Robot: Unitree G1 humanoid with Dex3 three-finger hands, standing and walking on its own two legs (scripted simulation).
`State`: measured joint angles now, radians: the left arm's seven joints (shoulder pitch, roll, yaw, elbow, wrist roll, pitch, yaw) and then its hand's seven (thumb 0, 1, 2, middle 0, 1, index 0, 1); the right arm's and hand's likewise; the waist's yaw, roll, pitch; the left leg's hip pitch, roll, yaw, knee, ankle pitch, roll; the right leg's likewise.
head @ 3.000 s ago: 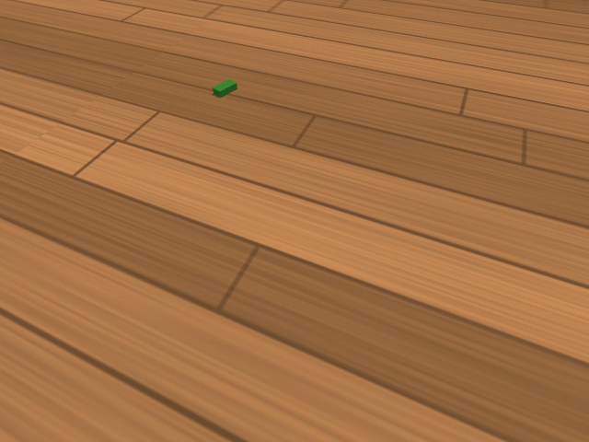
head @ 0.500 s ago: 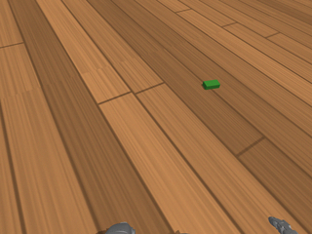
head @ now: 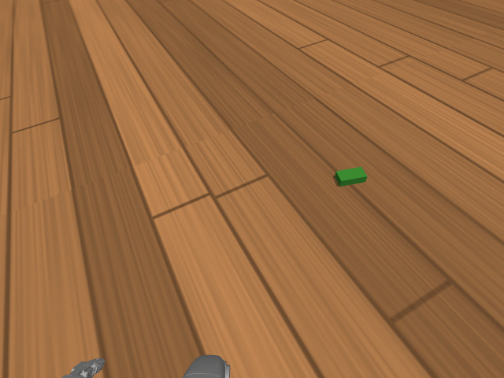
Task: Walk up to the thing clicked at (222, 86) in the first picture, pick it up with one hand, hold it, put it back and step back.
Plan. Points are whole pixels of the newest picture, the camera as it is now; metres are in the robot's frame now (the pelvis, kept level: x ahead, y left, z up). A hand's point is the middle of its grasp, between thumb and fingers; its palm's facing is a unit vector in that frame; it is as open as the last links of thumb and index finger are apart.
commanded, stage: walk up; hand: left
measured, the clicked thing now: (350, 176) +1.20 -0.43 -0.75
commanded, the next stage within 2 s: none
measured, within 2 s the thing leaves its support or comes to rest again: neither
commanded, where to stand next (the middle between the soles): +0.83 -0.68 m, yaw +11 degrees
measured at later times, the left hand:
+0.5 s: hand (197, 315) +0.26 +0.15 -0.17, palm faces +0.01 -0.97 -0.26, open 7.4 cm
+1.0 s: hand (275, 261) +0.37 -0.01 -0.14, palm faces +0.10 -0.92 -0.38, open 7.4 cm
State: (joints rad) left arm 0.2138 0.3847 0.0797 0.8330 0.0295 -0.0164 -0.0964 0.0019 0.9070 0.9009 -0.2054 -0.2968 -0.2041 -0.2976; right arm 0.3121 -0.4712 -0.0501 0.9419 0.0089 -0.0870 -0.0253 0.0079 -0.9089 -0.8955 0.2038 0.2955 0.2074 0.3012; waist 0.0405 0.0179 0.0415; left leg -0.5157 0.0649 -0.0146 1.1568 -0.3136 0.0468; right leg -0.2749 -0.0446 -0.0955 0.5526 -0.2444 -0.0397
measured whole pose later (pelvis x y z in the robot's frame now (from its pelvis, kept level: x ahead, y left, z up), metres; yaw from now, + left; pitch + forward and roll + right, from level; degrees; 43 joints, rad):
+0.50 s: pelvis +0.20 -0.11 -0.01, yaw +3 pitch -4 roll +1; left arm 0.28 0.43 0.09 0.79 0.04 0.04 -0.10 0.01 0.91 0.90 -0.21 -0.30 -0.20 -0.30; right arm 0.33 -0.40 -0.03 0.86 0.00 -0.12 -0.06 0.00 -0.90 -0.89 0.21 0.30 0.21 0.30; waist 0.01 -0.13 0.09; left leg -0.25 0.05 0.08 0.59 -0.27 0.00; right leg -0.54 -0.07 0.11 1.20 -0.36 0.01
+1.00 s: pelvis +0.36 -0.30 -0.01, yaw +5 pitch -2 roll +0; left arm 0.31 0.42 0.08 0.79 0.05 0.01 -0.08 0.00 0.91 0.90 -0.21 -0.30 -0.20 -0.30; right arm 0.30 -0.42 -0.03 0.93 -0.01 -0.09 -0.03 0.00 -0.91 -0.90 0.21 0.30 0.21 0.30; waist 0.08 0.00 0.07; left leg -0.53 0.04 0.09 0.89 -0.38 0.03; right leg -0.25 0.00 -0.12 0.58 -0.31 -0.06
